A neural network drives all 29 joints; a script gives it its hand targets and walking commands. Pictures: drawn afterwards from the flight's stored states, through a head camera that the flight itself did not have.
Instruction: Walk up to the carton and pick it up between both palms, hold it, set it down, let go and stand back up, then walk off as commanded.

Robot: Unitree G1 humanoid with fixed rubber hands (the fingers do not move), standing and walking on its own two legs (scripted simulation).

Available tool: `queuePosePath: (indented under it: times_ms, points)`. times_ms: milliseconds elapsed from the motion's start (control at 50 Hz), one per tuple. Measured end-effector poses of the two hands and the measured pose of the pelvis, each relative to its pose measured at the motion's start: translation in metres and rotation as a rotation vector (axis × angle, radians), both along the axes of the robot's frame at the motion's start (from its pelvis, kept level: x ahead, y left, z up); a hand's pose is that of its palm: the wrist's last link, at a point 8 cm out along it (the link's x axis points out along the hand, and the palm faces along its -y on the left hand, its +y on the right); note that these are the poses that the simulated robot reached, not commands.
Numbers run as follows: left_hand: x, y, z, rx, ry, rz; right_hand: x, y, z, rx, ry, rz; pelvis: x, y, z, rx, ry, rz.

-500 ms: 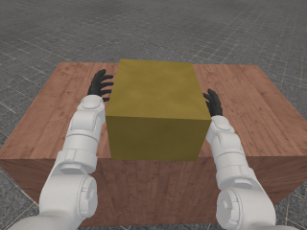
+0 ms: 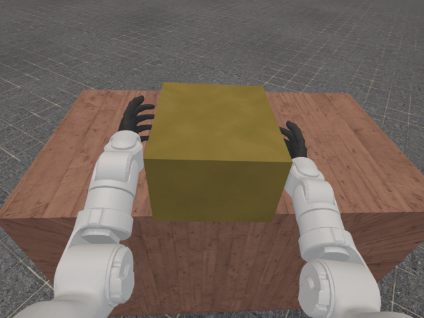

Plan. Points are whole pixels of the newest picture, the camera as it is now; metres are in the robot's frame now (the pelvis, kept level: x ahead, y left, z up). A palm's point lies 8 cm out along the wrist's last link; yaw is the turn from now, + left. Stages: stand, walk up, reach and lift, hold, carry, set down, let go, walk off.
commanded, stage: hold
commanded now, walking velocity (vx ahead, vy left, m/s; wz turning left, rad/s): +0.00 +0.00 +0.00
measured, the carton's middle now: (213, 146) +0.42 +0.00 +0.13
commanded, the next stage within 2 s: none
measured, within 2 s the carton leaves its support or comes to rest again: neither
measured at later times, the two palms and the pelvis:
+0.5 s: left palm (127, 134) +0.38 +0.16 +0.19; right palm (294, 158) +0.37 -0.16 +0.15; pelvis +0.00 +0.00 +0.00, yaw +0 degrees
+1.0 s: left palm (125, 132) +0.38 +0.16 +0.20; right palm (295, 155) +0.37 -0.16 +0.16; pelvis +0.00 +0.00 +0.00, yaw +0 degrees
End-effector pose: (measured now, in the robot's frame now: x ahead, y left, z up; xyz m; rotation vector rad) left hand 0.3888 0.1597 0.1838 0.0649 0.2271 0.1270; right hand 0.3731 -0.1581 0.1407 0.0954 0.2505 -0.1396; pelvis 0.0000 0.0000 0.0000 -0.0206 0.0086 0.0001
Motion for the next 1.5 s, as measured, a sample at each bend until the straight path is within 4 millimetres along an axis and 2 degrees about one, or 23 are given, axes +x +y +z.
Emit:
queuePosePath:
  times_ms: [220,740,920,1500]
  points:
    - [-0.005,0.001,0.005,-0.001,-0.007,0.002,-0.004,0.001,0.006,-0.001,-0.009,0.002,-0.003,0.0,0.0,0.0,-0.004,0.0]
    - [-0.005,0.003,0.008,-0.004,-0.006,0.008,-0.002,0.003,0.01,0.002,-0.01,0.006,-0.001,0.0,0.0,0.0,-0.002,0.0]
    - [-0.006,0.003,0.014,-0.005,-0.028,0.007,-0.001,0.003,0.017,0.008,-0.033,0.003,-0.001,0.0,0.0,0.0,-0.002,0.0]
    - [-0.007,0.004,0.015,0.003,-0.019,0.005,-0.002,0.003,0.018,0.01,-0.027,0.003,-0.002,0.0,0.0,0.0,-0.002,0.0]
